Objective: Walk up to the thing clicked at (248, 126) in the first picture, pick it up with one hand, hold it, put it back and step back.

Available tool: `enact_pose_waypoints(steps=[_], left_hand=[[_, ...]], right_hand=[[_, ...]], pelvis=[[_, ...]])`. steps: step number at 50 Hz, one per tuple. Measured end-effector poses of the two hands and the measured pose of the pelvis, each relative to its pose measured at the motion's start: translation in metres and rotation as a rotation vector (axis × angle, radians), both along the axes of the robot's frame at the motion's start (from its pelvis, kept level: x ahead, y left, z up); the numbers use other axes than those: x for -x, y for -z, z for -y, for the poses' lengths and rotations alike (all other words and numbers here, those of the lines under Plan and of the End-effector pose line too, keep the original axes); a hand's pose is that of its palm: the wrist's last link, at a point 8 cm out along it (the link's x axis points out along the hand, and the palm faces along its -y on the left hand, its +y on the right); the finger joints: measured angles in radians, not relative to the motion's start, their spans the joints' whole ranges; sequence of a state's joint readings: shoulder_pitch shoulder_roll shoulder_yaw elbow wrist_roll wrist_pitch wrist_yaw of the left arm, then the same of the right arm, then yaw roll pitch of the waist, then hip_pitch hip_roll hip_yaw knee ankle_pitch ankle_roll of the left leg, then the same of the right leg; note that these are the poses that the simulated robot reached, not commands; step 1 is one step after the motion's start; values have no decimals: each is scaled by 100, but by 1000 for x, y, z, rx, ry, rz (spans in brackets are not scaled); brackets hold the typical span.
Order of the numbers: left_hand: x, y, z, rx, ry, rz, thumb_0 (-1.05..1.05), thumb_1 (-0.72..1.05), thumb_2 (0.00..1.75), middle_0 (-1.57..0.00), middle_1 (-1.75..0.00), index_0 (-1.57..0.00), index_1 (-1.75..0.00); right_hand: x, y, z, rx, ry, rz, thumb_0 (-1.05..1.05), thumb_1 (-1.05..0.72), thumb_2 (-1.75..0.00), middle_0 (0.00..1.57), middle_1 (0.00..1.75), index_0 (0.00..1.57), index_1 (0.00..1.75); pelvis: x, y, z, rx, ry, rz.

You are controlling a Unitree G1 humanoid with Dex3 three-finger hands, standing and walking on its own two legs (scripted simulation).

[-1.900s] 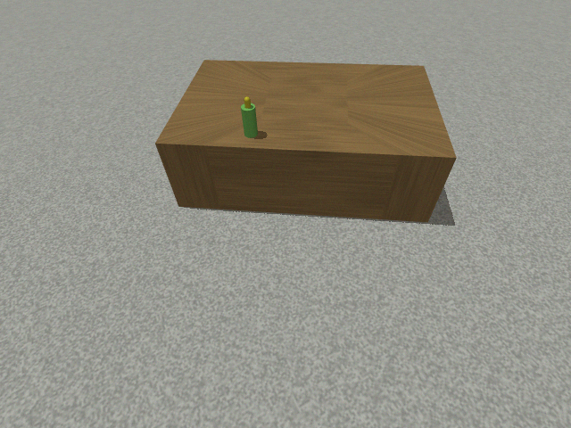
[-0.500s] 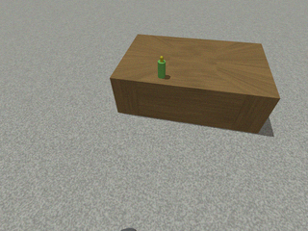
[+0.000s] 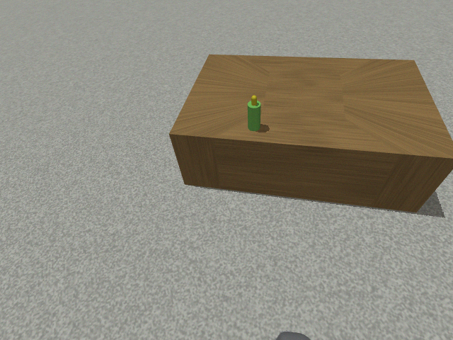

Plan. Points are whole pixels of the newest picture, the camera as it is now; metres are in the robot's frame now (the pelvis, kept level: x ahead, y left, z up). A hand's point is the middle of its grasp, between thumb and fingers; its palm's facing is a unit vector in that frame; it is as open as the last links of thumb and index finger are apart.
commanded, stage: walk up
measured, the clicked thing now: (254, 112) +1.04 -0.14 -0.28
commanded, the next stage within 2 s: none
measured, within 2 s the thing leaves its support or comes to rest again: neither
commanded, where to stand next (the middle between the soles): +0.43 +0.08 m, yaw -1 degrees
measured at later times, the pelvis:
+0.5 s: pelvis +0.18 +0.07 -0.01, yaw +4 degrees
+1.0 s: pelvis +0.32 +0.08 +0.00, yaw +1 degrees
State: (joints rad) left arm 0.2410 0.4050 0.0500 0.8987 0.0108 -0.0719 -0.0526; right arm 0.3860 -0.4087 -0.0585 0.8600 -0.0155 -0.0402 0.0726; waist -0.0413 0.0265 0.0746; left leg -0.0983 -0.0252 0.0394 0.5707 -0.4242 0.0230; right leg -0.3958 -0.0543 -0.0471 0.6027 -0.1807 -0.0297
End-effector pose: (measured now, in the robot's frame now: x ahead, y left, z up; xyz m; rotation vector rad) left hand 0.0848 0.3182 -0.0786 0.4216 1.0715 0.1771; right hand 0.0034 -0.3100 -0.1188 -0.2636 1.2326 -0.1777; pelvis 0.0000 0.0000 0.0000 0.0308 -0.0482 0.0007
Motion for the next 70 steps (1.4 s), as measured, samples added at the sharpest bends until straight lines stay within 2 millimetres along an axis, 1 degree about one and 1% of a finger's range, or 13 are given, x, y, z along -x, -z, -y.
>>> enact_pose_waypoints(steps=[4, 9, 13, 19, 24, 27, 34, 42, 48, 52, 57, 64, 70], left_hand=[[-19, -3, 1, -27, -49, 47, 1, 91, 90, -20, -30, -20, -30], [-18, -16, -2, -25, -117, 23, 1, 91, 90, -20, -30, -20, -30], [-17, -16, -14, -23, -143, -34, 1, 90, 90, -20, -30, -20, -30], [-32, 2, -45, -2, -175, -88, 1, 90, 90, -20, -30, -20, -30], [-66, 34, -80, 23, -181, -130, 1, 90, 90, -20, -30, -20, -30], [-97, 39, -89, 41, -163, -145, 1, 91, 90, -20, -30, -20, -30], [-174, 23, -100, 68, -112, -90, 1, 91, 90, -20, -30, -20, -30], [-254, 7, -98, 29, -48, -64, 1, 91, 90, -20, -30, -20, -30], [-311, 5, -83, -17, -23, 16, 1, 91, 90, -20, -30, -20, -30], [-327, -3, -74, -5, -27, 51, 1, 91, 90, -20, -30, -20, -30], [-332, -4, -76, 3, -22, 28, 1, 90, 90, -20, -30, -20, -30], [-338, 30, -102, 42, -68, -7, 1, 90, 90, -20, -30, -20, -30], [-334, 46, -107, 96, -103, -72, 1, 91, 90, -20, -30, -20, -30]], right_hand=[[-56, 10, 4, -1, -52, 7, 1, -90, -90, 20, 30, 21, 30], [-134, -7, 0, 7, -121, 79, 1, -91, -90, 20, 29, 20, 30], [-186, -22, -6, 23, -156, 127, 1, -91, -90, 20, 29, 20, 30], [-251, -35, -31, 58, -213, 126, 1, -91, -90, 20, 29, 20, 30], [-302, -37, -63, 105, -222, 178, 1, -91, -90, 20, 29, 20, 30], [-314, -42, -81, 102, -186, 209, 0, -91, -90, 20, 29, 20, 30], [-318, -49, -103, 83, -134, 147, 0, -90, -90, 20, 30, 21, 30], [-325, -28, -98, 56, -74, 72, 1, -90, -90, 20, 30, 21, 30], [-351, 5, -87, 27, -40, 30, 1, -90, -90, 20, 30, 21, 30], [-375, 4, -93, 11, -70, 27, 1, -90, -90, 20, 29, 20, 30], [-397, -3, -95, 25, -79, 53, 1, -90, -90, 20, 29, 21, 30], [-402, -7, -103, 111, -61, 38, 0, -91, -90, 20, 29, 20, 30], [-406, -22, -116, 136, -65, 42, 1, -90, -90, 20, 30, 21, 30]], pelvis=[[-30, 5, 6, 32, -17, 10], [-65, -9, -1, 28, -28, 13], [-92, -14, -10, 36, -38, 10], [-135, -8, -35, 58, -67, 1], [-175, 9, -68, 39, -70, 1], [-194, 6, -83, 53, -65, 7], [-239, -12, -97, 37, -58, 2], [-288, -9, -98, 13, -30, 0], [-318, 6, -85, 32, -22, 8], [-328, 0, -84, 5, -20, 13], [-339, -5, -91, 10, -12, 6], [-347, 9, -110, 13, -15, 20], [-351, 4, -118, 35, -10, 7]])
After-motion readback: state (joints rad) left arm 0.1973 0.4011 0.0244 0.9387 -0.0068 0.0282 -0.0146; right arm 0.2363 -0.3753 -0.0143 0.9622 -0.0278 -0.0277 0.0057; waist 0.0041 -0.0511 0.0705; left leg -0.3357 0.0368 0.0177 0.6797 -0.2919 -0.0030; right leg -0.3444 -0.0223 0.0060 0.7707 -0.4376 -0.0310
